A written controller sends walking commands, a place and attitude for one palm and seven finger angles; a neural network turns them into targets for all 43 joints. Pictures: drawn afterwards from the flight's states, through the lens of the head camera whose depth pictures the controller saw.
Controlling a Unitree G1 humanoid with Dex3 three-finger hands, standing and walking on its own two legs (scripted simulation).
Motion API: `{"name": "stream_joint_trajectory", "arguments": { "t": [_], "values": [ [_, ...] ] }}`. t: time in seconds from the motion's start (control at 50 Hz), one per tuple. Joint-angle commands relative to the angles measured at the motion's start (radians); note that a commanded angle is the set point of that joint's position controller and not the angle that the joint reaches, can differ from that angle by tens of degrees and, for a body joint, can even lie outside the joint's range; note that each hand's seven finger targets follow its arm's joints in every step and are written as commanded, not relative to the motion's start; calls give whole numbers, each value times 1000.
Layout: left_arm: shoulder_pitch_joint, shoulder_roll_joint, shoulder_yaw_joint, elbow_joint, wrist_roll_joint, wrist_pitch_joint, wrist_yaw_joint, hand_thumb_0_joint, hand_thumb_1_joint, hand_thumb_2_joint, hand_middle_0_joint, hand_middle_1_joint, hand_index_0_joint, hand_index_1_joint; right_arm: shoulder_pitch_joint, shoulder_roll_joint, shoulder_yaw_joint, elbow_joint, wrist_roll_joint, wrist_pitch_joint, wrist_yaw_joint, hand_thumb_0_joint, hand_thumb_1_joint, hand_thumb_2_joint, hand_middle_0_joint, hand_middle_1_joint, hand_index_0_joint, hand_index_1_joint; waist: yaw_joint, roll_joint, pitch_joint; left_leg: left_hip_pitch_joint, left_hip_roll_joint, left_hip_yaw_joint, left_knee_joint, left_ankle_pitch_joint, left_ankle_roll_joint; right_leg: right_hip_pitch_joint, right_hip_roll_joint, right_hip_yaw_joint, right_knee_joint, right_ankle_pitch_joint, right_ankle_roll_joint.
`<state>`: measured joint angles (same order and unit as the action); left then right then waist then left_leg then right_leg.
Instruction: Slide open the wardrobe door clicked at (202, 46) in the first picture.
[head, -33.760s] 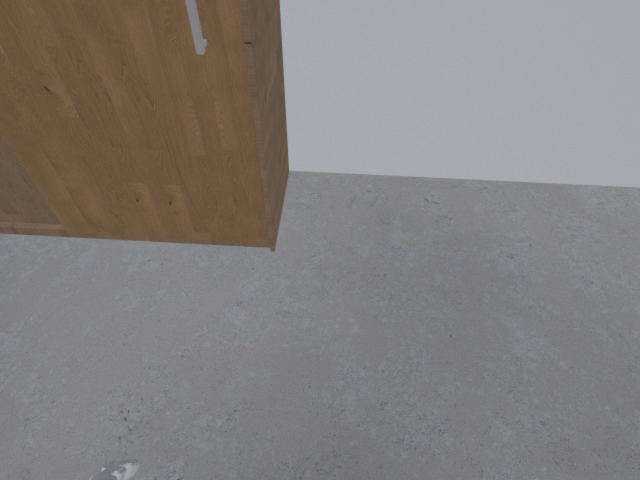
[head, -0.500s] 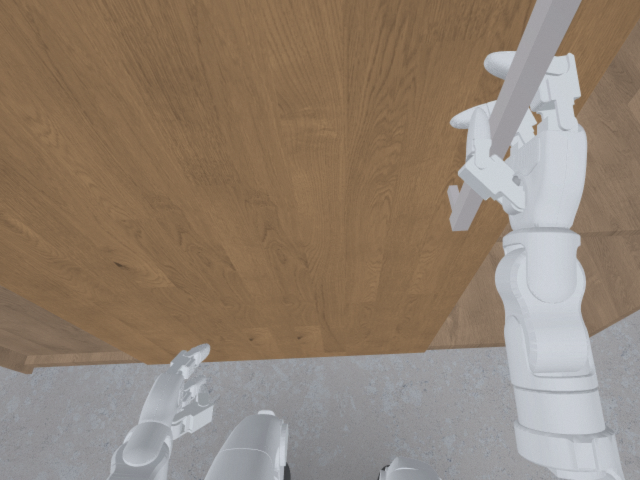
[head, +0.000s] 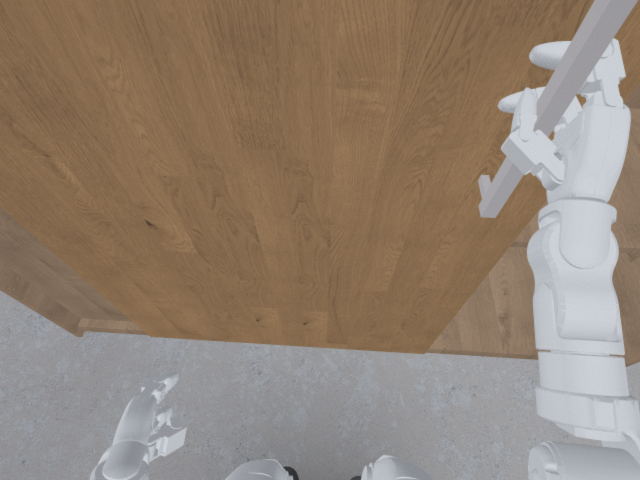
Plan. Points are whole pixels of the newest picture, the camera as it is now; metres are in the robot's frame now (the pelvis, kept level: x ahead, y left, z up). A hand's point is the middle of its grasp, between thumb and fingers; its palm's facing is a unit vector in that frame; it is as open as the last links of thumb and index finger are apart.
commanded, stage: step sideways, sliding the door along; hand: right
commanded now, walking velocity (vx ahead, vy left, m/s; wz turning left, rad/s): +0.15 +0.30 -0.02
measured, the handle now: (541, 100) +0.45 -0.18 +0.22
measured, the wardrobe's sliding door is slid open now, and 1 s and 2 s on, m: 0.58 0.68 0.68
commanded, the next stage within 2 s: stop walking and hold the door there in 0.70 s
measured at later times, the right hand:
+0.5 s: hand (398, 123) +0.41 -0.04 +0.22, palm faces +0.38 +0.92 -0.05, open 6.4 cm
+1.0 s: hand (405, 128) +0.41 -0.05 +0.21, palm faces +0.52 +0.82 -0.22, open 6.7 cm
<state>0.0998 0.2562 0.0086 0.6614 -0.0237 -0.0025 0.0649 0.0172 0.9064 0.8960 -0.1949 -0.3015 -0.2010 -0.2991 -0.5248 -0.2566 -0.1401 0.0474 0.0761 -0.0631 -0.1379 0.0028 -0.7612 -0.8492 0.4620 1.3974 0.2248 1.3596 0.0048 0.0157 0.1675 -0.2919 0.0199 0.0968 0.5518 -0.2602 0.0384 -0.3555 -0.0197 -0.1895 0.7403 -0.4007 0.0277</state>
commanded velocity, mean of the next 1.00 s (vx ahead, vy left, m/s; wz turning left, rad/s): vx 0.03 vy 0.18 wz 0.00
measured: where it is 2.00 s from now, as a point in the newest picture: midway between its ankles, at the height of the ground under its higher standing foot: outside the picture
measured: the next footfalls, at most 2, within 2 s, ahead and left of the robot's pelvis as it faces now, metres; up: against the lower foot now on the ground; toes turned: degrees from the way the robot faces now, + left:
right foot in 0.02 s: +0.05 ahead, -0.07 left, +0.00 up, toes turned -10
left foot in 0.44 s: +0.05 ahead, +0.32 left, +0.00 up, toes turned +6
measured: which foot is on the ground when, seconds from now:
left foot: down 0.00-0.02, up 0.04-0.42, down 0.44-0.64, up 0.66-1.00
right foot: up 0.00-0.00, down 0.02-0.44, up 0.46-0.64, down 0.66-1.00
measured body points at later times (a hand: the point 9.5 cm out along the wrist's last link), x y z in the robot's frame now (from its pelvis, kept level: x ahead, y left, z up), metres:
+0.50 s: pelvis -0.01 +0.18 -0.01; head +0.05 +0.19 +0.43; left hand +0.18 +0.39 -0.13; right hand +0.39 -0.09 +0.22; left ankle +0.01 +0.32 -0.73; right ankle +0.00 -0.02 -0.70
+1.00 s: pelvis +0.05 +0.28 +0.01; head +0.11 +0.26 +0.45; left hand +0.27 +0.45 -0.08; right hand +0.38 -0.09 +0.22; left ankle +0.10 +0.43 -0.69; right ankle +0.03 +0.11 -0.73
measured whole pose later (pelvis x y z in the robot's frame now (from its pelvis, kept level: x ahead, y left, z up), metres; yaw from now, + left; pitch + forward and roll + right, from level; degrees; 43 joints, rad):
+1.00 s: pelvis +0.05 +0.28 +0.01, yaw -3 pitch -2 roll +5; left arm 0.10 0.16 -0.04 0.57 -0.05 -0.06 0.01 0.01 0.90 0.90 -0.20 -0.30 -0.21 -0.30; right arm -0.55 -0.50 -0.31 0.28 0.07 -0.06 -0.09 -0.07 -0.68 -0.86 0.45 1.40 0.18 1.26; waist -0.11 -0.07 0.18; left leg -0.38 0.02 0.11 0.72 -0.25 -0.04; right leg -0.18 -0.27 -0.16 0.51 -0.26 0.10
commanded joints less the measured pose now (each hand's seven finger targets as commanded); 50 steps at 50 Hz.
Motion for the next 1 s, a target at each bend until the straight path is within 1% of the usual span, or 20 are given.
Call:
{"name": "stream_joint_trajectory", "arguments": {
  "t": [0.0, 0.02, 0.04, 0.1, 0.22, 0.34, 0.38, 0.42, 0.46, 0.48, 0.58, 0.6, 0.62, 0.64, 0.68, 0.78, 0.8, 0.86, 0.92, 0.98],
  "values": [
    [-9, 119, 64, -147, 7, -71, 9, 0, 900, 900, -200, -300, -200, -300, -503, -100, 55, -311, 3, -169, 39, 0, -900, -900, 450, 1400, 450, 1400, 14, -395, -594, -376, -10, -64, 443, -263, -40, 752, -542, 620, -378, 828, -195],
    [-24, 83, 47, -150, 0, -71, -10, 0, 900, 900, -200, -300, -200, -300, -529, -90, 71, -261, -2, -167, 46, 0, -900, -900, 450, 1400, 450, 1400, 6, -338, -585, -400, -17, -179, 637, -318, -25, 779, -622, 713, -335, 1020, -265],
    [-73, 86, 43, -155, -11, -65, -30, 0, 900, 900, -200, -300, -200, -300, -537, -117, 39, -196, 1, -155, 55, 0, -900, -900, 450, 1400, 450, 1400, -8, -232, -545, -398, -8, -244, 711, -255, -21, 672, -606, 590, -331, 940, -281],
    [-44, 94, 44, -128, 1, -65, -34, 0, 900, 900, -200, -300, -200, -300, -628, -107, 85, -247, -30, -138, 69, 0, -900, -900, 450, 1400, 450, 1400, 17, -218, -431, -473, 38, -177, 753, -110, -45, 543, -476, 362, -316, 857, -183],
    [-1, 111, 53, -141, -6, -56, -19, 0, 900, 900, -200, -300, -200, -300, -591, -100, 95, -117, -23, -88, 100, 0, -900, -900, 450, 1400, 450, 1400, 15, -269, -421, -193, 27, 2, 381, 12, -83, 365, -361, 104, -388, 623, -135],
    [-15, 92, 34, -159, -30, -75, -23, 0, 900, 900, -200, -300, -200, -300, -629, -7, 192, -57, -1, -89, 99, 0, -900, -900, 450, 1400, 450, 1400, 13, -385, -447, 67, -30, 69, 67, -37, -81, 308, -334, 59, -267, 547, -98],
    [-39, 66, 22, -166, -45, -81, -26, 0, 900, 900, -200, -300, -200, -300, -662, 28, 228, -78, -2, -92, 91, 0, -900, -900, 450, 1400, 450, 1400, 0, -259, -473, 207, 10, 35, -104, 68, -67, 237, -271, 75, -121, 365, -65],
    [-66, 5, 2, -167, -51, -77, -14, 0, 900, 900, -200, -300, -200, -300, -657, -44, 215, -82, -19, -81, 64, 0, -900, -900, 450, 1400, 450, 1400, -14, 253, -444, 336, 303, -294, -215, 476, 74, -105, -77, 81, 243, -209, -12],
    [-65, 28, 15, -135, -38, -79, 10, 0, 900, 900, -200, -300, -200, -300, -646, -82, 153, -144, -9, -83, 37, 0, -900, -900, 450, 1400, 450, 1400, -44, 206, -454, 408, 352, -261, -122, 777, 138, -222, -62, 157, 478, -280, -13],
    [-59, 50, 23, -129, -38, -77, 12, 0, 900, 900, -200, -300, -200, -300, -660, -66, 177, -216, 1, -87, 38, 0, -900, -900, 450, 1400, 450, 1400, -26, 320, -459, 463, 325, -268, -83, 846, 143, -239, -57, 156, 481, -270, -11],
    [-42, 59, 29, -114, -30, -44, 5, 0, 900, 900, -200, -300, -200, -300, -672, 43, 225, -235, 4, -115, 30, 0, -900, -900, 450, 1400, 450, 1400, 35, 132, -483, 324, 185, 7, 135, 690, 68, 152, -59, 26, -268, 217, -1],
    [-19, 88, 55, -123, -26, -46, 5, 0, 900, 900, -200, -300, -200, -300, -681, 52, 243, -266, 10, -132, 40, 0, -900, -900, 450, 1400, 450, 1400, 61, -16, -525, 25, 144, 5, 287, 406, 14, 484, -168, 137, -323, 518, -40],
    [-16, 140, 78, -145, -19, -52, -5, 0, 900, 900, -200, -300, -200, -300, -649, 83, 267, -291, 25, -139, 52, 0, -900, -900, 450, 1400, 450, 1400, 36, -321, -568, -302, 47, -31, 485, -221, -48, 719, -483, 499, -298, 1009, -159],
    [-22, 110, 65, -141, -30, -67, -34, 0, 900, 900, -200, -300, -200, -300, -681, 108, 278, -255, 28, -131, 61, 0, -900, -900, 450, 1400, 450, 1400, 23, -250, -643, -298, 29, -157, 661, -331, -36, 750, -595, 625, -272, 1110, -234],
    [-60, 103, 68, -164, -38, -78, -67, 0, 900, 900, -200, -300, -200, -300, -780, 100, 287, -339, 6, -129, 76, 0, -900, -900, 450, 1400, 450, 1400, 37, -132, -577, -317, 54, -172, 737, -253, -40, 612, -553, 438, -283, 856, -225],
    [-28, 121, 86, -163, -22, -73, -85, 0, 900, 900, -200, -300, -200, -300, -661, 53, 241, -282, -6, -79, 92, 0, -900, -900, 450, 1400, 450, 1400, 33, -252, -462, -320, 27, -54, 620, -93, -75, 547, -389, 143, -270, 1000, -108],
    [36, 167, 99, -96, -8, -40, -50, 0, 900, 900, -200, -300, -200, -300, -394, -509, -311, 105, -53, -60, 37, 0, -900, -900, 450, 1400, 450, 1400, 1, -288, -499, -319, 2, -22, 602, -81, -95, 553, -364, 99, -278, 1053, -110],
    [5, 112, 63, -179, -15, -51, -41, 0, 900, 900, -200, -300, -200, -300, -470, -298, -74, -97, -29, -75, 81, 0, -900, -900, 450, 1400, 450, 1400, 13, -424, -503, -234, -27, 50, 371, -70, -97, 548, -310, 43, -255, 1038, -108],
    [24, 110, 42, -181, -28, -100, -28, 0, 900, 900, -200, -300, -200, -300, -382, -370, -140, -23, -25, -77, 73, 0, -900, -900, 450, 1400, 450, 1400, 19, -475, -456, -130, -66, 94, 164, -18, -87, 526, -286, -23, -245, 982, -79],
    [16, 112, 26, -179, -39, -101, -26, 0, 900, 900, -200, -300, -200, -300, -294, -495, -253, 96, -41, -92, 59, 0, -900, -900, 450, 1400, 450, 1400, -23, -243, -456, 146, -9, 38, -159, 298, -80, 361, -223, -5, -44, 618, -36]
  ]
}}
